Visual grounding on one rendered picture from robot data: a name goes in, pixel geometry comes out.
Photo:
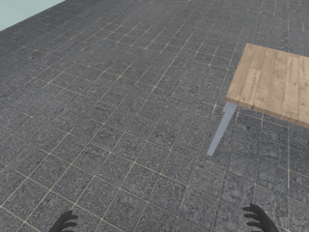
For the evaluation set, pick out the right robot hand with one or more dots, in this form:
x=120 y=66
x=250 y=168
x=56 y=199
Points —
x=265 y=223

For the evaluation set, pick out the left robot hand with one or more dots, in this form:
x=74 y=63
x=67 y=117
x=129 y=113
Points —
x=61 y=223

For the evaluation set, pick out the table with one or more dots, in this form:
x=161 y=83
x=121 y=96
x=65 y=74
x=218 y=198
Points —
x=269 y=81

